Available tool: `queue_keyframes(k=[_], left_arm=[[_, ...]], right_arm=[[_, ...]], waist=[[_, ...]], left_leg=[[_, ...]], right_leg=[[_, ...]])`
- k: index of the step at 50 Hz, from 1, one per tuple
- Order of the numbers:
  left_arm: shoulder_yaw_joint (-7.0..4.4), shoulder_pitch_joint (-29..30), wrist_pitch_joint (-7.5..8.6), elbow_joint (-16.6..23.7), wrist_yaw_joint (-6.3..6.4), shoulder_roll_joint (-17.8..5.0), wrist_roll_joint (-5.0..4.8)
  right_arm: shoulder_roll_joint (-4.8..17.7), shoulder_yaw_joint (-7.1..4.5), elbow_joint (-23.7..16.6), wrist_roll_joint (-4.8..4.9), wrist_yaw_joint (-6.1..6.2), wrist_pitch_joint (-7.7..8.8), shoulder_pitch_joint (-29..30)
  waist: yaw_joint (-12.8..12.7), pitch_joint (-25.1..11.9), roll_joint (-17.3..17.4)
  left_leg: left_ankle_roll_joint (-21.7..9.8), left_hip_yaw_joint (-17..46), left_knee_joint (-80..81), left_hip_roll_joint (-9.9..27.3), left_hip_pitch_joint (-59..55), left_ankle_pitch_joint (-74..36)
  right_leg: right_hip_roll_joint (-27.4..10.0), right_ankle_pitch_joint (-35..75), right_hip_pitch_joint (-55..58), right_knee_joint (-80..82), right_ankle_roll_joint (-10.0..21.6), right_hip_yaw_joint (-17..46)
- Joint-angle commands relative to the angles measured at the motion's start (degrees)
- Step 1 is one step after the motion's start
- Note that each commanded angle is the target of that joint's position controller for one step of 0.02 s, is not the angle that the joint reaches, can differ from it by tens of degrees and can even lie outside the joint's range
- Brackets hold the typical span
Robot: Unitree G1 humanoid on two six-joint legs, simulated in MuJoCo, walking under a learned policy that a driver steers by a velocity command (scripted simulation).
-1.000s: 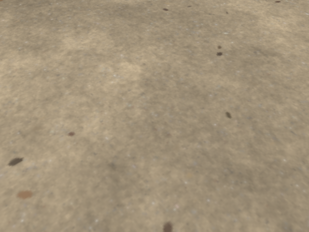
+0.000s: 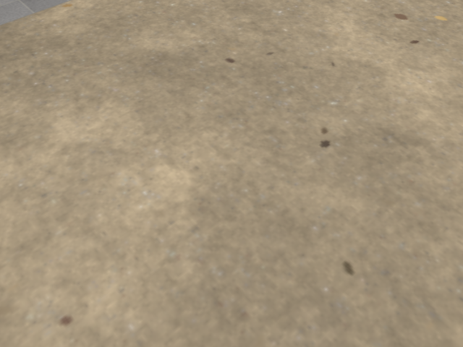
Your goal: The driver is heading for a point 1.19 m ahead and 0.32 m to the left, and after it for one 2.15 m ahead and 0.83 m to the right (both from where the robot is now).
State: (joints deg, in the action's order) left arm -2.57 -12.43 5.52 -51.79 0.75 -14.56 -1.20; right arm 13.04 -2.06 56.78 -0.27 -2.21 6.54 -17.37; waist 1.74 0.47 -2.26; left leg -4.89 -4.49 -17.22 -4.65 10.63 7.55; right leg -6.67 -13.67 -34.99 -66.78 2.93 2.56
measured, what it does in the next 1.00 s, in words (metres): walks ahead, turning left: right foot, then left foot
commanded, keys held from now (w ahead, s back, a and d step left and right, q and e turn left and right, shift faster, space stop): w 0.12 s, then w+q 0.88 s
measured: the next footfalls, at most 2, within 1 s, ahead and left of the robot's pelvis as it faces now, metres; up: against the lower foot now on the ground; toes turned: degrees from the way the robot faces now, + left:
right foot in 0.32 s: +0.36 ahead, -0.16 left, +0.00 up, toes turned +3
left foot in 0.86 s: +0.58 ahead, +0.16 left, +0.00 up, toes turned +25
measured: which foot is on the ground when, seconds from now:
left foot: down 0.00-0.32, up 0.34-0.84, down 0.86-1.00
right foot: up 0.00-0.30, down 0.32-0.88, up 0.90-1.00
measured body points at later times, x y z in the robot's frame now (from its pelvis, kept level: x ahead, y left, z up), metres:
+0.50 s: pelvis +0.28 -0.07 +0.00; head +0.31 -0.07 +0.45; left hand +0.33 +0.21 -0.12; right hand +0.39 -0.33 -0.14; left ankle +0.23 +0.08 -0.65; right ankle +0.32 -0.16 -0.74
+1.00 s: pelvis +0.52 +0.06 -0.01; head +0.55 +0.09 +0.43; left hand +0.50 +0.36 -0.13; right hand +0.74 -0.13 -0.12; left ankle +0.54 +0.14 -0.74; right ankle +0.51 -0.13 -0.64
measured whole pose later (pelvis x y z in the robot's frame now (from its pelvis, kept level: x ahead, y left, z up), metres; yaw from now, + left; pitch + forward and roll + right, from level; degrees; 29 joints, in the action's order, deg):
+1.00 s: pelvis +0.52 +0.06 -0.01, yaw +27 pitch +2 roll -1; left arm -3.7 -10.4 7.0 -48.0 0.6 -16.0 -0.9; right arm 15.5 -4.9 44.2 0.9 -2.3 3.2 -12.5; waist 0.0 3.3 -0.8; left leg -5.7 -0.9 -30.2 -4.7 21.4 10.3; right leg -5.0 -21.7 -24.8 -70.4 0.2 1.9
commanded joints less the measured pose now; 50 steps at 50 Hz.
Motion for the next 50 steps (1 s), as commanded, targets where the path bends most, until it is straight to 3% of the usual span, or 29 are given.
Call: queue_keyframes(k=[1, 6, 10, 13, 14, 15, 16, 17, 18, 19, 20, 21, 23, 24, 27, 31, 35, 38, 40, 41, 42, 43, 44, 45, 46, 47, 48, 49, 50], left_arm=[[-0.7, -2.96, -0.64, 2.32, 0.21, -2.17, 0.84], [-0.1, 9.03, 0.15, 5.69, -0.7, -1.28, 0.56], [0.02, 15.94, 0.86, 8.52, -1.92, -2.14, 0.0], [-0.78, 13.51, 1.89, 8.84, -2.59, -4.62, 0.01], [-1.57, 9.12, 2.17, 7.84, -2.49, -6.06, 0.07], [-3.07, -0.32, 2.38, 5.18, -2.08, -8.9, 0.17], [-4.35, -11.64, 2.36, 3.53, -1.46, -13.86, 1.1], [-5.07, -14.76, 1.78, 2.3, -1.74, -17.64, 1.84], [-3.48, -13.36, 1.83, 3.14, -1.72, -10.87, 1.82], [-2.44, -8.26, 1.96, 4.25, -1.51, -7.52, 1.44], [-1.82, -3.62, 1.94, 4.79, -1.6, -6.1, 1.32], [-1.48, -0.91, 1.89, 4.71, -1.78, -4.6, 1.32], [-1.34, 0.47, 2.06, 3.81, -1.76, -3.47, 1.88], [-1.55, 0.11, 2.22, 3.25, -1.6, -3.86, 1.85], [-2.38, -1.11, 2.3, 2.11, -0.85, -5.92, 2.03], [-2.93, -2.13, 1.58, 1.58, 0.09, -7.65, 2.03], [-3.45, -5.3, 0.61, 0.77, 0.62, -9.11, 1.27], [-3.92, -6.55, -0.5, 0.22, 0.56, -10.16, 0.41], [-4.34, -5.25, -1.18, 0.68, 0.65, -11.76, 0.02], [-4.57, -4.45, -1.61, 1.03, 0.79, -12.62, -0.17], [-4.6, -3.11, -2.15, 1.42, 0.87, -13.04, -0.42], [-4.21, -3.33, -2.18, 1.98, 0.98, -12.31, -0.15], [-2.28, -5.19, -1.39, 4.32, 0.73, -5.51, 2.24], [-1.03, -6.53, 1.32, 6.99, 0.01, -3.46, 1.04], [-2.1, 1.37, 2.99, 8.58, -0.56, -8.07, -1.3], [-1.99, 2.84, 3.72, 9.12, -0.68, -7.99, -1.63], [-2.11, 2.33, 3.76, 7.95, -0.1, -7.69, -0.2], [-2.76, 1.57, 3.17, 7.57, 0.22, -8.52, 0.91], [-3.04, 0.63, 2.26, 7.6, 0.04, -8.64, 1.13]], right_arm=[[6.88, -0.93, -2.46, 0.01, 1.03, 0.86, 1.26], [9.01, -1.16, -1.51, 0.84, 2.15, -0.1, -3.85], [9.24, -1.33, 0.0, 1.58, 2.36, -1.13, -8.33], [10.5, -1.98, -0.3, 1.66, 2.83, -2.02, -7.38], [10.75, -2.05, -0.76, 1.54, 2.85, -2.27, -6.03], [9.29, -1.49, -1.42, 0.99, 2.75, -2.38, -5.12], [6.3, -0.32, -3.61, -0.08, 2.63, -2.26, -4.53], [-1.92, 1.75, -4.07, 1.22, 2.28, -1.05, -12.79], [5.28, 0.19, -3.15, 2.84, 2.29, -0.28, -10.96], [8.77, -0.94, -4.73, 3.55, 2.45, -0.15, -5.45], [8.3, -1.14, -5.21, 3.06, 2.84, -0.46, -2.86], [7.57, -1.59, -5.47, 2.27, 3.06, -1.01, -1.54], [4.91, -1.81, -5.72, 2.38, 2.72, -2.63, -3.15], [3.84, -1.8, -6.12, 2.44, 2.59, -3.29, -3.08], [3.58, -2.13, -8.62, 1.92, 2.51, -4.4, 0.51], [3.41, -2.13, -11.35, 1.6, 1.38, -4.12, 6.91], [2.84, -1.62, -14.84, 1.41, -0.16, -3.88, 15.26], [3.35, -1.7, -17.33, 1.62, -1.12, -3.97, 18.42], [4.86, -2.46, -18.27, 1.66, -1.46, -4.14, 17.04], [6.23, -3.25, -17.91, 1.75, -1.42, -4.27, 13.63], [8.44, -4.64, -16.2, 1.99, -1.26, -4.26, 6.13], [12.7, -6.94, -13.41, 2.01, -0.31, -4.47, -3.74], [19.2, -8.41, -12.41, 2.06, 0.96, -4.82, -7.25], [20.5, -7.78, -14.94, 1.23, 0.42, -3.62, -6.33], [15.3, -6.33, -14.51, 0.9, -0.14, -2.85, -6.48], [12.8, -5.65, -14.43, 1.19, -0.13, -2.33, -4.01], [10.86, -5.05, -15.57, 1.51, -0.05, -2.19, 0.88], [8.77, -4.36, -16.59, 1.29, 0.09, -2.2, 4.24], [8.07, -4.01, -17.31, 0.82, 0.34, -2.19, 5.42]], waist=[[-3.06, 2.54, 4.31], [0.88, 3.43, 4.44], [2.85, 5.13, 4.91], [0.04, 3.41, 6.53], [-2.77, 1.01, 7.06], [-7.03, -5.02, 6.36], [-10.84, -15.12, 0.17], [-6.67, -23.02, -17.29], [-7.94, -21.26, -11.37], [-7.36, -12.96, -7.07], [-5.53, -8.93, -2.42], [-4.08, -5.33, -1.69], [-1.64, -2.81, -3.65], [-1.17, -1.79, -3.18], [-0.94, 0.5, -1.24], [-2.3, 2.3, -0.84], [-5.26, 4.89, 0.07], [-5.57, 5.59, -0.54], [-3.51, 3.35, -2.19], [-1.24, 0.69, -3.33], [3.28, -3.29, -2.94], [7.71, -8.54, -0.39], [4.99, -11.23, 13.44], [2.0, -21.43, 16.2], [5.14, -17.2, 8.32], [3.48, -10.8, 7.23], [0.61, -7.54, 2.47], [-1.54, -5.57, 2.94], [-2.9, -5.16, 3.95]], left_leg=[[-10.32, 12.5, 11.85, 16.37, 2.64, -8.79], [-7.35, 8.41, 11.66, 14.5, -1.37, -8.44], [-7.07, 11.41, 7.88, 16.82, -7.48, -6.28], [-5.65, 14.25, 2.82, 18.69, -10.22, -9.3], [-4.72, 13.73, -1.94, 17.57, -9.68, -15.91], [-3.05, 11.48, -12.57, 14.04, -6.32, -20.74], [-0.65, 7.88, -31.52, 9.19, 4.97, -8.14], [2.43, 6.36, -50.38, 0.54, 26.38, 23.8], [2.02, 13.44, -58.38, 3.72, 31.57, 24.67], [1.39, 12.58, -59.46, 6.4, 34.23, 19.35], [1.74, 11.33, -57.78, 9.21, 31.72, 14.06], [1.92, 11.16, -54.57, 10.75, 29.56, 10.81], [2.03, 10.66, -51.71, 12.4, 24.85, 7.5], [2.13, 10.26, -51.07, 12.59, 24.95, 6.81], [2.69, 10.96, -46.76, 12.93, 29.53, 1.83], [3.09, 9.27, -34.26, 12.33, 30.92, -7.7], [2.18, 4.94, -25.45, 11.68, 31.53, -9.48], [0.56, 2.39, -21.94, 10.64, 31.28, -4.13], [-1.4, -0.85, -20.97, 7.58, 25.43, 1.44], [-2.59, -2.68, -21.03, 5.14, 19.93, 4.16], [-4.33, -4.18, -18.11, 2.1, 9.91, 3.11], [-6.66, -1.39, -15.13, 0.85, -6.5, 0.4], [-12.04, 22.3, -12.49, 14.78, -22.04, 0.99], [-21.78, 53.67, -1.44, 24.61, -32.77, 10.85], [-17.83, 48.64, 1.73, 23.39, -31.35, 8.69], [-15.45, 39.16, 0.85, 21.28, -24.38, 3.98], [-13.07, 32.2, 0.54, 18.37, -15.52, -0.74], [-11.91, 27.54, 1.3, 16.27, -8.57, -5.85], [-11.69, 25.74, 2.69, 15.11, -4.52, -8.0]], right_leg=[[-3.2, 7.32, -4.11, 6.76, -1.58, 0.99], [-0.24, 19.96, -2.67, 27.0, -2.2, -2.16], [1.69, 17.17, -2.41, 34.79, -2.14, -1.63], [3.3, 11.85, 4.04, 38.61, -0.84, -1.38], [4.74, 10.18, 10.69, 39.75, 0.0, -2.56], [4.73, 10.14, 23.67, 39.56, 1.72, -2.63], [-6.47, 9.52, 41.62, 38.25, 5.55, 8.7], [-19.31, 1.28, 59.57, 45.05, 13.94, 34.51], [-18.08, -4.27, 56.52, 48.73, 12.82, 37.81], [-16.49, -1.55, 48.72, 49.06, 9.74, 27.42], [-14.2, 3.87, 40.43, 50.65, 8.24, 19.92], [-11.73, 7.02, 34.05, 52.87, 7.22, 14.09], [-9.16, 9.86, 27.82, 56.43, 6.56, 6.57], [-8.93, 12.32, 26.62, 57.41, 6.97, 3.88], [-9.49, 16.81, 26.78, 59.0, 7.77, -1.34], [-8.77, 16.72, 29.01, 59.99, 6.8, -7.59], [-10.0, 16.61, 33.75, 59.24, 6.05, -11.64], [-11.38, 20.78, 38.95, 55.93, 4.94, -13.56], [-11.48, 36.76, 40.32, 49.92, 3.76, -15.36], [-11.16, 46.57, 40.35, 44.02, 3.09, -16.17], [-9.6, 52.34, 38.35, 33.53, 1.91, -17.62], [-7.08, 45.34, 29.34, 18.79, -0.58, -18.18], [-0.7, 2.04, 8.13, -1.72, -3.64, -17.37], [8.58, -22.13, -6.09, -14.55, -4.66, -2.68], [5.7, -17.6, -12.65, -16.13, -3.27, 2.65], [3.29, -12.09, -13.8, -12.17, -1.82, 1.91], [0.59, -7.65, -9.67, -7.42, -1.71, 2.1], [-0.91, -5.24, -5.28, -3.17, -2.02, 2.16], [-1.61, -3.65, -1.91, -1.31, -2.43, 2.36]])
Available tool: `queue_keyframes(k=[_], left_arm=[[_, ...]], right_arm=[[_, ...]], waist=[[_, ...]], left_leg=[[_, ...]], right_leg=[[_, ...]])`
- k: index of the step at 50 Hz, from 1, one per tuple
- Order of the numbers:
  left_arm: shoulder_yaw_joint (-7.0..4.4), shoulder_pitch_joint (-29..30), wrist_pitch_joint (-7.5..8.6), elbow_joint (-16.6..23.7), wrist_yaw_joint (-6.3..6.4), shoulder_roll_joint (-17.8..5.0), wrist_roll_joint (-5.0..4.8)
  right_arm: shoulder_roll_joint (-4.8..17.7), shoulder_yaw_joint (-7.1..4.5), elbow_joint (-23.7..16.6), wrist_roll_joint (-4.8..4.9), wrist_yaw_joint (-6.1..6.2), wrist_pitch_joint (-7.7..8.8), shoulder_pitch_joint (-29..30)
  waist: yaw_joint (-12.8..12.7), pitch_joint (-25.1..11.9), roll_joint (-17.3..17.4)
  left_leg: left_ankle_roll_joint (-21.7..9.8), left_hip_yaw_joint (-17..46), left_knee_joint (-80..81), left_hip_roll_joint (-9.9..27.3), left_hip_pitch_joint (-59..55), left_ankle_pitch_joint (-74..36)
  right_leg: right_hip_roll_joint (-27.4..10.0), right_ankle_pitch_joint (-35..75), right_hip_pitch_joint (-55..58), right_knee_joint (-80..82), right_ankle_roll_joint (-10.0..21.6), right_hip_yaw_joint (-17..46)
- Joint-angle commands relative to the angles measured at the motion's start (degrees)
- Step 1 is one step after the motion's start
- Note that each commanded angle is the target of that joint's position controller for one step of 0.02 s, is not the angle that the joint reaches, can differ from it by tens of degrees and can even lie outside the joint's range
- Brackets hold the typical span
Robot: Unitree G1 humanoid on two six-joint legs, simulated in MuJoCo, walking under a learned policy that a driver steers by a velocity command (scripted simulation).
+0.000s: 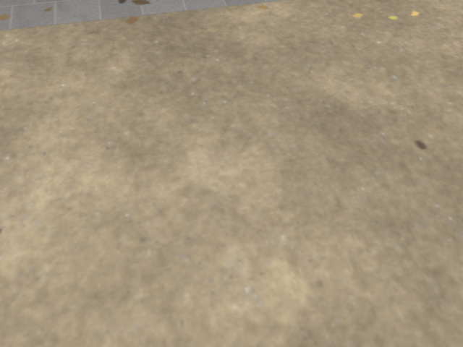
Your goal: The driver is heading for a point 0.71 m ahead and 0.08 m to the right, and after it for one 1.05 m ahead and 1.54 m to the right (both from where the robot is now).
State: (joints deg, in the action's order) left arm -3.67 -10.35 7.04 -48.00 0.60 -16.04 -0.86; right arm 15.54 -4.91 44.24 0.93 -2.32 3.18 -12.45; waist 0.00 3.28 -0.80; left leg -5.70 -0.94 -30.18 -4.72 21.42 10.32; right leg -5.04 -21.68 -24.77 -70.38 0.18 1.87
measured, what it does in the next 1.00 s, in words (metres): walks ahead: right foot, then left foot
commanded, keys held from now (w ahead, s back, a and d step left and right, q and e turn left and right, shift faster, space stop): w+q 0.10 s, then w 0.30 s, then no key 0.36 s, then e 0.22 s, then w+e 0.02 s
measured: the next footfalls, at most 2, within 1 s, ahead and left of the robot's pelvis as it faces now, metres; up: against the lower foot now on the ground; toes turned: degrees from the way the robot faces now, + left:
right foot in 0.38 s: +0.41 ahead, -0.12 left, +0.00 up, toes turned +8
left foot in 0.82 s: +0.46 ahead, +0.13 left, +0.00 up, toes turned +7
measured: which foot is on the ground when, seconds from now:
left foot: down 0.00-0.40, up 0.42-0.80, down 0.82-1.00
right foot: up 0.00-0.36, down 0.38-0.86, up 0.88-1.00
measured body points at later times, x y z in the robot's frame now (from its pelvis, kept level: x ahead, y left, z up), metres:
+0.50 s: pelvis +0.29 -0.05 +0.00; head +0.32 -0.05 +0.45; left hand +0.41 +0.24 -0.09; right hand +0.38 -0.31 -0.13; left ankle +0.13 +0.06 -0.63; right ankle +0.37 -0.12 -0.73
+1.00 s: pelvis +0.39 -0.02 +0.00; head +0.42 -0.01 +0.45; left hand +0.48 +0.26 -0.12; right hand +0.58 -0.28 -0.09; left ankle +0.42 +0.12 -0.73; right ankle +0.38 -0.12 -0.70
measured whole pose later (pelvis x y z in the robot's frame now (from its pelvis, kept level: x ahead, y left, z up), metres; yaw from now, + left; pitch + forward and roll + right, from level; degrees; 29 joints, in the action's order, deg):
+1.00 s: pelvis +0.39 -0.02 +0.00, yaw +4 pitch +1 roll +1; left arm -2.8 -10.6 -0.8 -47.6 -0.2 -16.7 -0.7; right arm 14.3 -3.8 42.4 -0.6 3.0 0.2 -6.7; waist -1.1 1.2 -1.3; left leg 0.9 -2.5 -30.0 2.8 19.5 12.0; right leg 1.1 -29.6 -22.7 -49.3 0.2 -1.0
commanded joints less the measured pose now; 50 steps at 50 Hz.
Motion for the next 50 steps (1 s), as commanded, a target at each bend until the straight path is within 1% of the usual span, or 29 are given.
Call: queue_keyframes(k=[1, 5, 8, 10, 13, 16, 17, 18, 19, 20, 21, 22, 23, 24, 25, 26, 28, 31, 34, 37, 40, 41, 42, 43, 44, 45, 48, 49, 50], left_arm=[[-1.94, -1.61, 0.03, 4.23, 0.13, -6.45, 1.09], [-1.36, 4.85, -1.16, 6.99, 0.37, -4.17, 1.81], [-0.57, 9.79, -0.8, 8.13, -0.39, -2.65, 1.31], [-0.17, 12.93, -0.35, 8.92, -1.15, -2.24, 0.94], [-0.22, 16.13, 0.33, 10.46, -2.09, -3.51, 0.56], [-0.51, 15.58, 0.96, 11.21, -2.75, -4.84, 0.58], [-0.72, 13.73, 1.09, 10.91, -2.76, -5.39, 0.56], [-1.28, 9.45, 1.23, 9.88, -2.61, -6.35, 0.67], [-2.22, 2.12, 1.33, 7.92, -2.33, -8.23, 1.07], [-2.85, -8.15, 1.28, 6.6, -2.03, -11.19, 1.78], [-3.96, -13.19, 0.74, 4.44, -2.4, -14.76, 2.23], [-2.48, -12.8, 0.56, 4.37, -2.68, -9.21, 0.73], [-1.61, -7.92, 0.27, 5.43, -2.52, -6.59, 0.62], [-0.91, -3.48, -0.14, 6.43, -2.51, -5.45, 1.23], [-0.41, -1.45, -0.3, 6.32, -2.71, -4.37, 1.36], [0.05, -0.75, -0.13, 6.0, -2.74, -3.62, 1.64], [0.47, 0.24, 0.05, 4.87, -2.72, -3.07, 1.89], [-0.17, 1.06, -0.74, 3.53, -1.86, -6.05, 1.73], [-0.28, -0.12, -2.12, 2.16, -1.24, -7.0, 1.21], [0.02, -1.13, -3.11, 0.67, -1.18, -6.67, 1.19], [0.62, -0.26, -3.89, -0.05, -1.14, -5.71, 0.11], [0.87, -1.76, -3.86, -0.24, -1.14, -5.15, 0.21], [0.83, -4.48, -3.54, 0.1, -1.3, -5.11, 1.19], [0.94, -7.1, -3.4, 0.06, -1.34, -4.08, 1.12], [1.29, -4.19, -3.8, 1.29, -1.06, -3.43, 0.54], [1.02, -1.08, -4.55, 2.69, -0.83, -4.16, 0.2], [-0.49, -0.53, -7.51, 4.19, -0.59, -6.46, 0.31], [-0.93, -1.09, -8.34, 4.5, -0.55, -6.58, -0.02], [-0.95, -2.46, -9.02, 4.4, -0.53, -5.88, -0.34]], right_arm=[[6.05, -1.28, -4.89, -0.34, 0.73, 1.37, 0.3], [8.46, -1.83, -4.1, 0.09, 2.37, 1.51, -4.0], [7.38, -1.33, -3.33, 0.15, 2.97, 1.18, -6.25], [7.41, -1.16, -2.41, 0.09, 3.03, 1.22, -7.96], [7.73, -1.07, -0.88, 0.13, 2.99, 1.12, -10.62], [8.45, -1.25, -0.06, 0.02, 3.37, 0.5, -11.19], [8.75, -1.34, -0.06, -0.02, 3.45, 0.24, -10.64], [8.9, -1.29, -0.38, -0.03, 3.45, 0.02, -9.28], [7.91, -0.81, -0.9, -0.3, 3.28, -0.06, -8.15], [5.93, 0.21, -2.3, -1.13, 3.19, 0.01, -7.52], [1.09, 1.46, -1.78, 0.15, 3.06, 0.81, -16.54], [5.36, 1.03, -0.75, 0.45, 3.04, 1.33, -15.7], [8.3, 0.16, -1.69, 0.81, 3.03, 1.37, -9.84], [8.09, 0.27, -2.51, 0.11, 3.2, 1.22, -6.18], [7.7, 0.02, -3.09, -0.92, 3.25, 1.0, -4.4], [6.77, -0.09, -3.16, -1.19, 3.26, 0.56, -5.03], [3.3, 0.62, -2.28, -0.83, 3.43, -0.45, -7.32], [1.63, 1.35, -2.92, -1.1, 3.91, -1.28, -5.33], [2.39, 1.32, -3.04, -0.89, 3.85, -1.75, -1.51], [3.28, 1.01, -3.68, -0.94, 3.81, -2.17, 2.23], [3.49, 0.65, -3.67, -1.57, 3.88, -1.73, 2.96], [5.53, 0.13, -3.72, -2.16, 4.22, -1.45, 2.59], [9.5, -0.85, -4.21, -2.34, 4.85, -1.58, 1.93], [10.84, -1.56, -4.07, -1.58, 5.33, -2.41, 1.62], [8.82, -1.43, -3.69, -1.04, 5.34, -3.03, 0.61], [7.56, -1.23, -3.52, -1.09, 5.32, -3.29, 0.21], [9.18, -1.75, -4.28, -1.85, 5.81, -2.7, 1.3], [9.46, -1.82, -4.3, -1.77, 5.94, -2.38, 2.67], [9.48, -1.92, -4.48, -1.17, 5.87, -2.17, 5.07]], waist=[[-1.57, -7.77, 2.66], [-0.01, -5.01, 2.82], [2.44, -4.02, 5.35], [4.09, -3.02, 6.17], [5.54, -1.46, 6.19], [4.61, -1.02, 7.03], [3.52, -1.52, 7.7], [0.97, -3.63, 7.94], [-2.55, -8.9, 6.8], [-6.63, -17.53, 1.78], [-3.39, -24.05, -16.26], [-4.46, -21.65, -13.02], [-4.51, -13.28, -6.83], [-2.74, -9.93, -1.12], [-1.26, -7.37, 0.63], [0.36, -7.47, -0.8], [2.02, -8.16, -3.73], [2.32, -10.15, -4.84], [0.6, -10.91, -4.77], [-0.7, -8.97, -4.49], [0.71, -6.8, -3.72], [0.55, -7.02, -1.85], [-1.51, -9.2, 2.65], [-2.44, -10.81, 8.69], [-0.4, -11.38, 10.97], [0.66, -10.66, 11.62], [1.61, -9.86, 13.51], [0.75, -9.02, 11.73], [-0.64, -9.02, 10.08]], left_leg=[[-11.29, 21.31, 16.52, 14.6, -13.23, -13.44], [-10.59, 16.9, 17.69, 12.38, -10.03, -17.14], [-7.85, 13.85, 17.5, 10.44, -10.37, -12.6], [-7.02, 13.9, 17.7, 10.88, -10.24, -9.36], [-7.12, 16.6, 15.16, 13.76, -15.36, -9.32], [-6.27, 19.37, 11.83, 16.65, -21.52, -14.6], [-5.68, 19.46, 10.17, 16.79, -22.4, -19.19], [-4.77, 18.24, 6.09, 15.38, -22.29, -28.25], [-3.36, 15.65, -2.58, 12.11, -20.02, -34.35], [-1.38, 12.66, -18.46, 8.35, -10.52, -23.43], [3.63, 8.65, -39.37, -1.67, 11.27, 12.56], [3.88, 13.44, -46.18, -0.4, 18.13, 23.11], [4.26, 13.04, -47.82, 1.85, 19.84, 19.59], [4.98, 10.05, -45.97, 4.54, 17.36, 16.32], [5.65, 8.28, -42.03, 6.31, 15.54, 14.93], [5.88, 7.71, -38.09, 8.07, 12.3, 13.59], [6.99, 6.21, -30.66, 8.36, 7.41, 11.11], [8.06, 4.46, -19.27, 8.19, 3.29, 5.19], [8.05, 3.57, -11.56, 7.67, -0.24, -2.68], [7.39, 3.87, -6.39, 7.6, -1.11, -2.86], [5.34, 2.96, 5.68, 6.56, -7.28, -8.02], [4.26, 5.34, 7.76, 8.77, -11.94, -16.84], [2.06, 8.48, 3.92, 13.65, -18.42, -28.66], [-2.05, 11.27, 2.16, 17.6, -23.67, -29.62], [-4.23, 13.68, 3.94, 19.54, -22.44, -23.37], [-5.08, 16.06, 5.75, 21.16, -21.09, -20.43], [-9.3, 19.49, 9.36, 27.71, -15.95, -24.41], [-9.5, 18.1, 10.3, 28.12, -13.8, -23.99], [-7.53, 15.07, 11.99, 26.51, -11.37, -14.45]], right_leg=[[-3.07, 5.31, -10.91, 4.37, -0.47, 2.58], [-0.99, 14.45, -13.07, 17.15, -3.23, 1.19], [0.91, 25.19, -11.05, 30.57, -3.0, 0.59], [2.0, 29.55, -8.45, 36.0, -2.46, -0.26], [2.47, 28.03, -9.93, 39.51, -0.81, 0.12], [3.04, 21.15, -10.21, 42.15, 1.56, -0.1], [3.68, 18.75, -7.75, 42.73, 2.47, -0.85], [5.25, 18.36, -1.44, 44.48, 3.77, -2.49], [4.77, 20.9, 9.89, 44.54, 5.82, -2.26], [-4.26, 22.51, 26.45, 42.71, 9.88, 7.74], [-16.74, 18.75, 45.81, 46.64, 19.38, 32.9], [-17.93, 17.05, 44.68, 51.14, 18.78, 39.62], [-16.23, 24.92, 36.65, 50.52, 16.46, 29.81], [-13.72, 36.92, 28.87, 50.19, 15.01, 21.41], [-11.71, 46.28, 22.9, 50.61, 14.48, 16.44], [-9.7, 50.34, 19.73, 51.51, 13.49, 12.97], [-7.11, 56.29, 15.86, 53.0, 13.22, 7.86], [-6.13, 60.49, 14.18, 53.38, 13.31, 3.17], [-5.47, 54.41, 14.21, 53.94, 12.06, 1.31], [-6.32, 44.35, 14.93, 53.59, 11.92, 2.93], [-4.71, 32.33, 13.42, 50.31, 9.65, 5.43], [-2.76, 27.66, 11.45, 48.38, 7.38, 6.07], [0.74, 19.12, 7.26, 44.79, 5.28, 4.73], [4.48, 6.9, 0.44, 41.62, 3.16, 1.45], [5.89, 1.68, -1.12, 37.52, 1.72, -1.28], [5.88, 0.65, -2.65, 33.84, 1.0, -2.03], [4.74, -12.55, -5.38, 15.19, -0.3, -1.46], [3.5, -14.09, -5.99, 11.13, -0.76, -0.47], [1.78, -11.6, -4.63, 12.83, -0.64, -0.14]])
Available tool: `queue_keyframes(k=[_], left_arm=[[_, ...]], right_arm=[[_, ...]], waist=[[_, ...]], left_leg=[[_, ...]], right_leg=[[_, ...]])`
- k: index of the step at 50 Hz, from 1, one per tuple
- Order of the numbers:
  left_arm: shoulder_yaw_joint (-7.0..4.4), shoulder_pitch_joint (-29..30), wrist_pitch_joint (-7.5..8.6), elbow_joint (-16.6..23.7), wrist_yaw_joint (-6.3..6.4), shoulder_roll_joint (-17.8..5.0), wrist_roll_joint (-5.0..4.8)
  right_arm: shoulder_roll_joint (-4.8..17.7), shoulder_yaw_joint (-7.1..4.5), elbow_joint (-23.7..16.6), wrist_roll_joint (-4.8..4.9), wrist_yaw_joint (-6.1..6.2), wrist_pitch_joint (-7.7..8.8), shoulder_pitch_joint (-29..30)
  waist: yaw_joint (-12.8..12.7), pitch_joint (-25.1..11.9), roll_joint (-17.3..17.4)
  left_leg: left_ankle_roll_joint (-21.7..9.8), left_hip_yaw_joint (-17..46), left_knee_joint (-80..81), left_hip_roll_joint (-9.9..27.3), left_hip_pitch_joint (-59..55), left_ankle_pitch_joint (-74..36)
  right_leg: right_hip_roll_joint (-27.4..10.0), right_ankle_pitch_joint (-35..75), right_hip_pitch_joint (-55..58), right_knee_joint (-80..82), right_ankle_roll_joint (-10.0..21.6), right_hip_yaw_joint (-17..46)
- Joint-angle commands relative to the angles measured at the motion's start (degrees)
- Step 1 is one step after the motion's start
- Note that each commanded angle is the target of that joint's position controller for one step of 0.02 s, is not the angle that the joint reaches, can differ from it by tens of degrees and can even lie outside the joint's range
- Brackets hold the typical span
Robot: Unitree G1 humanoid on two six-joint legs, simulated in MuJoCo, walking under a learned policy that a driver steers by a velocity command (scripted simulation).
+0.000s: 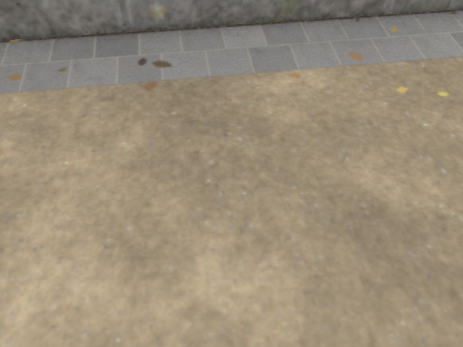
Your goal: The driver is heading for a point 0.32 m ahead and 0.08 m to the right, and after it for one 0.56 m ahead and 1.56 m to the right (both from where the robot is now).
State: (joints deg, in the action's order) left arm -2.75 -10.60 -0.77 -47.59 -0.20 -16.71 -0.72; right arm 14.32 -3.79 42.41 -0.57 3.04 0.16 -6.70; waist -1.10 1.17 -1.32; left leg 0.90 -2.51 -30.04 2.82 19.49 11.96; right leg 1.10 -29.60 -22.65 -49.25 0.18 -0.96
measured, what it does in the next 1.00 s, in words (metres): walks ahead, turning right: right foot, then left foot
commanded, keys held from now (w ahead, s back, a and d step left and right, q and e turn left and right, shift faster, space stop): w+e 0.12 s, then e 0.34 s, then no key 0.04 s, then e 0.16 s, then w+e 0.34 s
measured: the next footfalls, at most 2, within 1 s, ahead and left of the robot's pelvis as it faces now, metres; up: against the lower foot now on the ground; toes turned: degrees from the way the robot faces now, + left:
right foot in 0.16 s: +0.04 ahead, -0.12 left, +0.00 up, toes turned -8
left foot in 0.62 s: +0.25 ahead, +0.03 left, +0.00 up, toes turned -25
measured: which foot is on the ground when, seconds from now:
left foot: down 0.00-0.14, up 0.16-0.60, down 0.62-1.00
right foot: up 0.00-0.14, down 0.16-0.62, up 0.64-1.00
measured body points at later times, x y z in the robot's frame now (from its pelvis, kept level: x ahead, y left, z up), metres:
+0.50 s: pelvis +0.07 -0.05 +0.01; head +0.10 -0.09 +0.46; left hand +0.21 +0.22 -0.09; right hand +0.20 -0.35 -0.09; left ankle +0.21 +0.08 -0.69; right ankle +0.00 -0.12 -0.73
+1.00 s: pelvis +0.16 -0.09 +0.01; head +0.17 -0.11 +0.46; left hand +0.44 +0.06 -0.07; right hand +0.08 -0.39 -0.11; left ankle +0.22 +0.05 -0.73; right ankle +0.12 -0.22 -0.71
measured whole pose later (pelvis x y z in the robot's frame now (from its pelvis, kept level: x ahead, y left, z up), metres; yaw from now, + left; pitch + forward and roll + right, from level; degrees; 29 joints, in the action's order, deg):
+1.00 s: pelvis +0.16 -0.09 +0.01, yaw -33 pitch +3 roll +2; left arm -3.6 -13.0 -0.8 -35.6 -1.0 -17.3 -1.1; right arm 17.9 -4.8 45.7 1.2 -0.4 3.0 -13.0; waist 2.5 -0.2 -0.2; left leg 0.8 -7.5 -20.0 2.9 9.8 12.5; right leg -4.9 -18.3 -26.4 -41.9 0.7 -0.9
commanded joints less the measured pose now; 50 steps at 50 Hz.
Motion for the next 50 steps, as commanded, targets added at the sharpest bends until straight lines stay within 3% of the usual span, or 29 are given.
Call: queue_keyframes(k=[1, 3, 5, 6, 7, 8, 9, 10, 11, 12, 13, 14, 16, 20, 26, 28, 30, 31, 32, 33, 34, 35, 36, 37, 39, 43, 46, 50], left_arm=[[-1.76, -2.67, -1.64, 3.85, 0.15, -4.5, -0.58], [-1.85, -3.33, -1.72, 3.73, -0.56, -3.85, -0.19], [-2.47, -7.15, -1.39, 2.26, -1.21, -3.81, 0.16], [-2.89, -10.75, -1.18, 0.42, -1.28, -3.87, 0.25], [-3.39, -12.73, -0.91, -0.65, -1.05, -4.42, 0.29], [-4.57, -14.02, -0.24, 0.8, -0.01, -10.65, 0.62], [-4.48, -12.12, 1.39, 4.41, -0.65, -15.19, 2.1], [-4.36, -9.63, 2.65, 5.34, -0.82, -13.83, 2.83], [-3.79, -7.08, 3.29, 5.95, -0.41, -11.82, 1.73], [-3.42, -5.23, 3.16, 6.6, 0.11, -10.43, 0.8], [-3.16, -4.08, 2.76, 7.11, 0.69, -9.85, 0.3], [-2.92, -4.5, 2.49, 7.38, 1.28, -9.25, 0.42], [-2.98, -7.46, 2.1, 7.14, 2.18, -8.66, 0.46], [-3.67, -9.71, 0.68, 7.6, 3.3, -9.23, -0.56], [-4.14, -8.18, -0.93, 9.47, 3.41, -9.56, -0.37], [-4.04, -6.42, -1.12, 10.43, 3.32, -9.52, -0.53], [-3.88, -2.64, -0.83, 11.97, 3.25, -9.58, -0.86], [-3.35, -1.83, -0.39, 13.38, 3.12, -7.8, -0.12], [-2.37, -4.51, 0.0, 14.65, 3.0, -4.33, 1.37], [-2.71, -10.38, -0.09, 14.78, 2.72, -5.7, 0.6], [-4.07, -12.35, -0.39, 12.47, 2.38, -10.41, 0.07], [-4.63, -8.91, -0.92, 12.22, 2.2, -11.59, -0.61], [-4.56, -7.35, -1.59, 12.17, 2.14, -10.73, -0.75], [-4.42, -5.97, -1.9, 13.05, 1.91, -10.07, -0.34], [-3.4, -4.48, -1.44, 14.2, 0.93, -6.97, -0.4], [-2.36, -0.55, 0.34, 16.28, 0.06, -5.01, -0.13], [-1.98, -0.67, 0.96, 16.35, -0.57, -4.72, -0.2], [-2.27, -2.29, 0.91, 16.15, -0.98, -5.44, -0.47]], right_arm=[[10.89, -3.18, -2.78, 0.93, 0.26, 0.98, 1.6], [11.52, -3.41, -2.48, 1.63, -0.41, 0.91, 4.46], [10.54, -3.15, -1.83, 1.93, -1.05, 0.91, 5.05], [8.94, -2.78, -1.44, 1.8, -1.24, 0.94, 4.72], [6.3, -2.16, -1.07, 1.46, -1.44, 0.74, 4.06], [2.62, -1.09, -2.56, 0.39, -1.78, 0.68, 4.25], [4.01, -1.24, -5.6, 0.82, -1.58, 1.71, 7.48], [7.18, -1.93, -5.72, 2.06, -1.24, 2.62, 8.35], [9.18, -2.52, -4.85, 1.76, -0.96, 3.01, 7.2], [9.45, -2.84, -3.3, 0.51, -0.45, 2.93, 6.01], [9.21, -2.89, -2.62, -0.36, -0.16, 2.75, 5.05], [8.43, -2.77, -2.41, -0.53, -0.34, 2.59, 4.87], [6.19, -2.19, -2.3, 0.04, -0.79, 2.48, 4.52], [4.55, -1.32, -3.39, 0.67, -1.64, 2.27, 8.26], [5.97, -1.37, -3.95, 1.0, -3.17, 2.84, 10.61], [6.85, -1.72, -3.91, 1.07, -3.43, 3.47, 9.46], [8.01, -2.27, -3.12, 0.65, -3.43, 4.33, 5.54], [10.9, -3.04, -3.04, -0.21, -3.02, 4.57, 2.3], [14.75, -3.66, -3.37, -1.36, -2.39, 4.18, -0.86], [13.93, -3.48, -1.8, -1.51, -2.69, 3.23, -3.51], [10.3, -2.56, -2.53, 0.04, -2.67, 2.97, -1.96], [7.92, -1.95, -3.11, 0.4, -2.43, 2.63, -0.13], [6.97, -1.47, -3.21, 0.57, -2.31, 2.18, 1.7], [7.67, -1.57, -3.06, 0.82, -2.06, 1.98, 2.65], [9.49, -2.04, -2.56, 0.44, -1.48, 2.25, 1.55], [11.59, -2.82, -1.93, 0.78, -1.58, 3.77, -1.17], [13.26, -3.32, -1.93, 1.3, -2.58, 4.11, -0.46], [14.06, -3.48, -1.13, 2.48, -3.98, 3.71, -1.07]], waist=[[-0.14, -6.35, 10.31], [-1.15, -5.19, 12.15], [-3.21, -5.45, 10.41], [-4.19, -5.0, 7.86], [-4.28, -2.28, 1.56], [-3.04, 0.18, -15.13], [-2.92, 0.28, -16.35], [-2.18, 1.66, -11.26], [-0.41, 2.3, -8.38], [0.39, 1.11, -5.12], [0.98, -0.04, -4.74], [1.22, -1.56, -4.84], [0.99, -4.56, -3.81], [-0.51, -4.9, -5.24], [-1.9, -3.83, -6.63], [-1.06, -3.76, -7.21], [2.19, -4.39, -7.25], [3.05, -8.16, -4.19], [1.73, -13.32, 8.32], [-0.47, -16.66, 19.09], [-0.55, -12.99, 11.68], [0.11, -9.01, 8.99], [-0.12, -6.4, 7.81], [-0.01, -4.3, 9.54], [0.93, -2.64, 11.01], [2.98, -3.9, 8.56], [2.49, -3.29, 8.72], [1.29, -2.37, 8.08]], left_leg=[[-12.16, 13.52, 14.05, 16.91, -5.72, -5.48], [-9.6, 8.34, 16.38, 13.47, 0.51, 8.17], [-7.67, 3.94, 13.05, 11.44, 2.97, 16.57], [-6.3, 1.59, 8.49, 10.17, 5.6, 20.26], [-3.81, -2.49, -1.84, 7.66, 8.88, 20.76], [1.28, -6.92, -25.61, 1.56, 21.2, 24.69], [1.2, 2.7, -33.27, -4.02, 29.16, 26.21], [0.34, 6.36, -36.93, -2.07, 30.95, 22.34], [-0.33, 7.04, -36.56, -0.56, 31.0, 16.5], [0.03, 6.72, -35.42, 0.43, 28.77, 12.33], [0.69, 6.5, -32.71, 0.65, 25.54, 9.06], [1.28, 5.98, -31.71, -0.07, 22.41, 5.98], [1.87, 5.5, -28.04, -1.63, 20.27, 2.04], [2.6, 6.23, -16.57, -3.28, 19.16, -1.81], [2.68, 5.86, -7.57, -4.75, 12.04, -0.75], [1.59, 5.91, -2.76, -5.78, 7.97, 0.2], [-0.5, 5.36, 8.26, -5.73, -1.01, -9.7], [-3.16, 9.87, 8.87, 0.6, -11.11, -20.45], [-9.59, 21.56, 5.43, 13.01, -24.32, -45.56], [-19.42, 35.71, 6.85, 23.41, -27.8, -48.13], [-19.15, 33.3, 8.9, 22.33, -23.56, -31.11], [-15.79, 26.27, 10.39, 17.42, -19.99, -14.85], [-13.25, 21.98, 13.18, 13.69, -15.77, 0.49], [-12.31, 20.69, 15.75, 12.48, -12.15, 8.19], [-12.04, 16.34, 19.72, 10.66, -8.44, 12.21], [-12.9, 12.5, 21.15, 13.04, -11.27, 10.46], [-12.19, 7.98, 21.61, 13.08, -8.45, 8.97], [-10.73, 4.82, 18.83, 14.09, -7.74, 11.18]], right_leg=[[-4.84, 0.07, -3.49, -5.12, -0.15, 1.57], [-3.73, 6.14, 4.32, 1.94, 1.24, -1.69], [-0.87, 12.0, 11.66, 10.59, 2.54, -5.94], [1.01, 11.56, 15.79, 13.52, 3.35, -7.43], [0.64, 9.02, 17.43, 19.38, 5.12, -4.06], [-13.97, 10.34, 19.86, 28.95, 10.98, 20.69], [-22.1, 11.69, 17.11, 37.73, 19.93, 41.43], [-22.42, 12.34, 16.74, 38.35, 20.36, 40.71], [-20.06, 17.39, 16.87, 35.73, 17.15, 34.26], [-17.28, 24.2, 16.68, 33.48, 14.19, 28.07], [-15.14, 31.65, 15.84, 32.9, 12.5, 23.46], [-13.72, 40.41, 15.63, 32.03, 11.75, 20.35], [-12.26, 51.28, 18.84, 29.96, 11.28, 16.79], [-11.47, 49.84, 21.87, 28.37, 10.2, 16.91], [-11.45, 48.74, 19.24, 25.02, 10.64, 21.1], [-10.37, 46.77, 18.76, 23.15, 9.86, 23.95], [-7.25, 43.73, 16.86, 19.48, 7.36, 24.9], [-4.24, 39.45, 12.66, 13.48, 4.99, 23.25], [2.72, 13.66, 2.04, 0.2, 1.78, 16.8], [7.08, -15.44, -7.63, -11.89, -1.03, 12.7], [2.16, -11.45, -10.9, -19.33, -2.75, 12.33], [-0.09, -5.24, -13.31, -21.09, -3.36, 10.09], [-1.74, -0.78, -13.92, -19.88, -3.56, 8.36], [-2.86, 2.7, -14.03, -18.84, -3.7, 6.95], [-3.41, 6.18, -12.17, -15.67, -3.27, 3.64], [-6.0, 9.49, -11.55, -4.96, -1.71, 2.6], [-6.22, 11.25, -5.86, 2.84, -0.28, 0.49], [-5.15, 12.69, 0.82, 11.91, 1.88, -2.43]])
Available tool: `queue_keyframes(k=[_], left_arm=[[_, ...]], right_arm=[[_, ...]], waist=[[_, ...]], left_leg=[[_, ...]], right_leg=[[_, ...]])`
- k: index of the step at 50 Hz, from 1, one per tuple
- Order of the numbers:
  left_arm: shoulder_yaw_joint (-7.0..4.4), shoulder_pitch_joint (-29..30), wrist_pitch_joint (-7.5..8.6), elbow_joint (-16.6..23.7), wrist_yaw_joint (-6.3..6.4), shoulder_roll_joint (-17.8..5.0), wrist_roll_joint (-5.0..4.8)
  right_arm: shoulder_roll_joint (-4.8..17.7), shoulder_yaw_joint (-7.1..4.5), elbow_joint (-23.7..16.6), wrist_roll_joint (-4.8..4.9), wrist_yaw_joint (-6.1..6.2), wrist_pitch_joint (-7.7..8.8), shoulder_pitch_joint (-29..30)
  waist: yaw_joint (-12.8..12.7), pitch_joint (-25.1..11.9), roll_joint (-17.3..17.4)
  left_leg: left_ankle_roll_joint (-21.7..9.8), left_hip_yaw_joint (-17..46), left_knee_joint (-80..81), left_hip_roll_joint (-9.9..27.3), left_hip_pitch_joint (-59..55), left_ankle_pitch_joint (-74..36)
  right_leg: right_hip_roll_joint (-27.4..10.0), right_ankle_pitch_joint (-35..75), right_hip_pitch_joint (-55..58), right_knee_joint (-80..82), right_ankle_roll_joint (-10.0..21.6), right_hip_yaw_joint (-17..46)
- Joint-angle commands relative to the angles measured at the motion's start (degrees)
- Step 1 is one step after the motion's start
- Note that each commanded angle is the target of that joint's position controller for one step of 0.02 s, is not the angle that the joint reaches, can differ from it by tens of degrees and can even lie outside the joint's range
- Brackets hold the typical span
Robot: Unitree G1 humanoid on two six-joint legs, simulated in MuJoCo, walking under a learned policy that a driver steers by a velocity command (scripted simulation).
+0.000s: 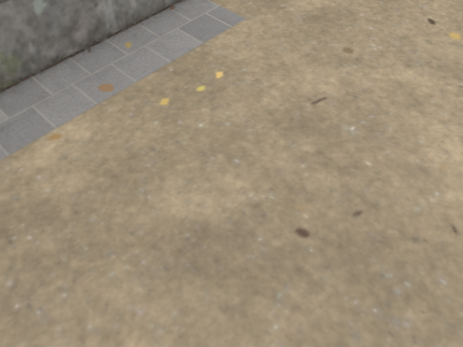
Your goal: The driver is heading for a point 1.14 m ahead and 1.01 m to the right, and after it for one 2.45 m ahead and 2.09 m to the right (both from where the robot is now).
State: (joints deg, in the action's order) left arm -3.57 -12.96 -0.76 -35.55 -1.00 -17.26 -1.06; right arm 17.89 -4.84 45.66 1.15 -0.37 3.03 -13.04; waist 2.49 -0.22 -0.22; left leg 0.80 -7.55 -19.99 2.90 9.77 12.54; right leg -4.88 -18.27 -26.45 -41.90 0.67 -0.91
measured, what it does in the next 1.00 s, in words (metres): walks ahead, turning right: right foot, then left foot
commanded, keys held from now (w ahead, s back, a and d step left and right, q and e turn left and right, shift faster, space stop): w+e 1.00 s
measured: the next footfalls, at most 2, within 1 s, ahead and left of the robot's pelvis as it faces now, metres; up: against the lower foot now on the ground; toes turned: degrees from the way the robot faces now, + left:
right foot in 0.06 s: +0.08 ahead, -0.13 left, +0.00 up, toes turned -6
left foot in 0.54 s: +0.47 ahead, +0.00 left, +0.00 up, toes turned -22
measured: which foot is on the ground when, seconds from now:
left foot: down 0.00-0.06, up 0.08-0.52, down 0.54-1.00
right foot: up 0.00-0.04, down 0.06-0.54, up 0.56-1.00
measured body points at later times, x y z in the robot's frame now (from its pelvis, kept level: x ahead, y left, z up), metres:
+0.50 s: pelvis +0.23 -0.06 -0.01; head +0.27 -0.09 +0.43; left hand +0.30 +0.23 -0.11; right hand +0.43 -0.34 -0.08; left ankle +0.43 +0.02 -0.72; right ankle +0.04 -0.12 -0.74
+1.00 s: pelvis +0.49 -0.16 -0.01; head +0.52 -0.19 +0.43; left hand +0.82 -0.10 -0.08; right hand +0.34 -0.42 -0.14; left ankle +0.43 +0.02 -0.74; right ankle +0.56 -0.36 -0.72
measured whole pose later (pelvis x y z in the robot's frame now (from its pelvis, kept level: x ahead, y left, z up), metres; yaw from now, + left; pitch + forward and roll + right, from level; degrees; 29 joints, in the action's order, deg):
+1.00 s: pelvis +0.49 -0.16 -0.01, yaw -35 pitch +2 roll +3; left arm -2.8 -5.1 1.2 -33.0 -2.7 -16.1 -1.4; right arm 18.2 -4.3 49.0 1.2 -0.5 3.9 -17.5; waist 5.6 3.2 -1.8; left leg 1.8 -13.7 -15.0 0.5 -5.3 21.2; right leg -5.0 -4.3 -35.4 -37.5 2.8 -0.9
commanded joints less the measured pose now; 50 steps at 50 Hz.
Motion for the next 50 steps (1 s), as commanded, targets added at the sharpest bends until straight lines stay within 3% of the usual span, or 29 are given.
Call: queue_keyframes(k=[1, 2, 3, 4, 5, 6, 7, 8, 9, 12, 17, 20, 24, 25, 26, 27, 28, 29, 30, 31, 32, 33, 36, 39, 41, 44, 48, 50], left_arm=[[-1.59, -1.97, 0.87, 3.21, -0.21, -4.68, -0.04], [-2.08, -5.26, 0.76, 1.65, -0.03, -5.17, 0.05], [-3.35, -11.24, 0.72, -0.19, 0.41, -7.4, -0.3], [-5.05, -18.57, 1.0, -0.79, 1.16, -13.83, -0.37], [-5.12, -17.81, 2.5, 1.18, 0.31, -17.74, 0.06], [-3.77, -15.92, 3.84, 1.91, -0.23, -12.54, 0.32], [-2.82, -13.85, 4.6, 2.23, -0.31, -9.87, 0.55], [-2.31, -11.57, 4.66, 2.91, -0.26, -8.46, 0.47], [-1.98, -9.93, 4.42, 3.07, 0.0, -7.84, 0.23], [-1.95, -10.2, 4.31, 2.65, 1.33, -8.28, 0.4], [-2.36, -13.28, 3.84, -0.55, 2.86, -8.67, -0.14], [-2.67, -15.13, 3.69, -2.56, 2.94, -8.82, -0.66], [-3.27, -13.62, 2.85, -3.65, 3.47, -9.31, -0.65], [-3.31, -12.67, 2.58, -3.4, 3.43, -9.27, -0.45], [-2.91, -11.34, 2.41, -2.84, 3.21, -8.31, -0.21], [-1.94, -9.36, 2.38, -1.01, 2.88, -6.2, 0.6], [-0.16, -18.21, 2.85, -0.27, 2.64, 0.47, -0.01], [-0.31, -20.4, 3.32, -0.99, 2.6, -3.43, -1.45], [-1.6, -14.36, 3.27, -0.88, 2.48, -7.71, -2.14], [-1.72, -9.3, 3.15, 0.0, 2.55, -8.74, -1.49], [-1.83, -5.93, 3.21, 0.78, 2.45, -8.09, -0.39], [-2.03, -6.01, 2.89, 1.01, 2.19, -7.3, -0.27], [-1.31, -5.8, 1.66, 1.46, 1.76, -3.64, -0.79], [-0.83, -2.04, 1.66, 2.97, 1.5, -2.92, -0.12], [-0.58, 0.13, 2.17, 3.14, 0.78, -2.71, -0.28], [0.01, 6.68, 2.92, 4.6, -0.53, -1.76, -0.3], [-0.12, 11.99, 2.92, 7.38, -1.93, -2.44, -0.55], [-1.21, 9.68, 2.62, 7.72, -2.12, -4.55, -0.11]], right_arm=[[10.09, -2.28, -4.2, 1.05, -0.72, 0.52, 5.73], [8.73, -1.86, -3.96, 0.89, -0.83, 0.34, 5.35], [5.85, -0.9, -3.93, 0.02, -0.92, 0.34, 5.09], [1.37, 0.67, -6.05, -2.13, -1.09, 0.68, 7.36], [2.4, 0.53, -9.68, -1.33, -1.07, 2.05, 9.92], [6.75, -0.37, -9.43, 0.36, -1.43, 3.34, 11.27], [7.53, -0.59, -8.93, 0.64, -1.8, 4.12, 10.35], [6.95, -0.51, -7.52, -0.41, -1.81, 4.32, 9.21], [6.98, -0.63, -7.36, -1.57, -1.82, 4.42, 9.56], [5.23, -0.29, -6.92, -1.77, -2.03, 3.83, 11.2], [2.07, 1.14, -9.04, -1.11, -2.25, 3.43, 19.77], [2.4, 1.22, -10.92, -0.75, -2.7, 3.76, 23.69], [4.78, 0.18, -10.84, -0.64, -2.71, 4.55, 20.56], [6.0, -0.53, -10.11, -0.7, -2.39, 4.71, 16.82], [7.74, -1.56, -8.58, -0.86, -1.86, 4.78, 9.87], [9.95, -2.24, -7.45, -1.74, -1.32, 4.64, -0.41], [14.02, -3.21, -5.95, -2.44, -1.08, 3.98, -7.47], [9.86, -2.03, -6.08, -1.36, -1.5, 3.85, -6.69], [6.02, -1.05, -6.62, -0.89, -1.0, 3.33, -2.91], [4.68, -0.6, -6.64, -1.08, -0.64, 2.81, -0.01], [3.79, -0.34, -5.93, -1.61, -0.59, 2.61, 1.65], [3.05, -0.07, -5.45, -2.28, -0.5, 2.91, 2.66], [3.46, -0.43, -3.77, -1.4, -0.43, 3.93, 3.45], [5.9, -1.15, -2.39, -1.26, -0.28, 4.19, 2.62], [6.58, -1.18, -2.03, -1.27, -0.21, 3.84, 2.79], [7.96, -1.22, -1.16, -0.95, -0.06, 3.05, 0.77], [10.64, -1.81, 0.2, 0.19, 0.0, 1.48, -2.76], [12.48, -2.31, 0.11, 0.71, 0.39, 0.62, -2.69]], waist=[[-3.63, -0.96, 6.03], [-4.81, -1.37, 4.64], [-7.05, -2.8, 0.85], [-9.21, -3.12, -14.99], [-8.0, -2.58, -19.43], [-8.36, -0.39, -11.7], [-6.55, 0.86, -9.71], [-5.11, 1.18, -5.69], [-4.29, 1.44, -4.77], [-3.56, 0.47, -4.52], [-5.95, 2.66, -6.17], [-7.21, 4.17, -6.12], [-5.07, 3.55, -8.03], [-3.25, 1.43, -8.99], [0.33, -3.47, -8.67], [5.12, -12.74, -6.39], [1.85, -23.9, 11.83], [1.34, -25.19, 16.94], [2.01, -14.33, 11.19], [1.54, -7.66, 5.65], [0.41, -3.14, 3.33], [-1.44, -1.9, 4.59], [-2.92, 0.67, 5.75], [-2.47, 2.01, 3.71], [-1.81, 2.35, 3.17], [0.94, 3.84, 2.34], [2.22, 5.38, 2.91], [-0.29, 2.75, 4.75]], left_leg=[[-9.66, 8.07, 6.27, 13.38, 3.58, 12.12], [-8.45, 5.83, 1.93, 11.91, 6.34, 13.29], [-6.24, 1.9, -8.62, 8.86, 11.06, 11.61], [-1.37, -3.55, -34.22, 2.48, 24.56, 15.9], [-0.7, 5.78, -46.24, -5.06, 43.18, 21.37], [-2.36, 10.82, -50.39, -0.93, 46.46, 17.16], [-3.51, 11.34, -48.39, 0.78, 45.27, 11.18], [-3.17, 11.3, -45.48, 2.23, 42.3, 6.91], [-2.48, 11.15, -41.06, 2.51, 39.5, 3.71], [-0.1, 9.49, -33.33, 0.26, 34.57, -3.74], [1.47, 8.87, -16.02, -3.22, 28.34, -15.4], [0.78, 9.63, -11.31, -3.82, 26.31, -17.08], [-1.26, 10.17, -8.18, -4.03, 19.86, -12.57], [-2.26, 8.89, -7.72, -5.06, 14.35, -10.11], [-3.94, 7.88, -6.48, -4.91, 3.92, -11.42], [-7.35, 14.18, -9.59, 2.07, -14.02, -9.81], [-16.31, 40.89, -7.31, 17.83, -37.65, 1.51], [-17.18, 55.03, 0.84, 21.23, -37.04, 11.86], [-14.81, 45.93, 2.77, 19.11, -28.11, 15.1], [-13.17, 36.81, 3.39, 17.06, -18.52, 9.7], [-12.54, 30.93, 4.88, 14.72, -10.15, 2.96], [-12.03, 26.48, 6.26, 13.02, -5.19, -1.09], [-12.89, 18.4, 10.65, 12.21, 0.02, -5.73], [-13.6, 12.94, 12.41, 12.92, -1.48, -11.41], [-12.44, 7.85, 12.35, 11.34, -2.75, -14.44], [-10.61, 2.34, 11.63, 10.11, -4.74, -16.43], [-8.99, -0.29, 8.84, 12.51, -12.23, -22.34], [-7.79, -2.42, 1.53, 12.82, -15.2, -40.52]], right_leg=[[2.03, 3.03, 8.76, 8.29, 2.17, -4.19], [3.92, 2.68, 14.29, 9.96, 2.92, -5.58], [4.36, 0.62, 22.63, 12.23, 4.77, -3.01], [-8.52, -0.24, 31.12, 20.1, 10.14, 18.56], [-15.63, -14.99, 35.31, 29.97, 19.64, 44.6], [-15.98, -14.94, 34.77, 31.36, 19.16, 42.06], [-14.21, -9.59, 32.42, 30.07, 17.41, 36.57], [-11.61, -3.38, 30.06, 29.06, 15.66, 30.87], [-9.75, 3.1, 27.9, 29.26, 14.5, 26.96], [-6.74, 17.63, 26.07, 29.95, 13.23, 20.24], [-3.52, 19.78, 21.39, 29.49, 10.58, 15.47], [-4.64, 17.82, 21.5, 28.42, 10.09, 17.82], [-6.38, 23.96, 24.59, 23.97, 8.41, 20.82], [-5.49, 32.16, 24.68, 20.1, 7.66, 20.55], [-2.47, 38.87, 23.04, 12.02, 5.97, 18.52], [0.77, 31.78, 14.3, -2.34, 4.01, 17.42], [9.61, -3.44, -7.48, -25.3, -0.31, 12.69], [7.98, -14.59, -14.29, -34.77, -0.68, 14.13], [4.65, -10.39, -17.71, -37.02, -0.98, 12.59], [1.95, -5.81, -16.35, -35.27, -0.89, 9.66], [0.13, -3.36, -14.17, -32.48, -0.61, 8.87], [-1.59, -1.82, -11.03, -30.4, -0.17, 9.11], [-3.27, -0.82, -9.71, -25.81, -0.03, 7.74], [-3.85, 5.74, -13.45, -19.26, -0.81, 7.42], [-3.49, 12.59, -12.99, -12.97, -0.71, 6.19], [-2.02, 19.43, -10.79, -2.64, -0.03, 2.38], [-0.22, 15.55, -10.76, 4.54, 2.0, -0.82], [3.35, 9.32, -5.42, 5.76, 4.21, -3.8]])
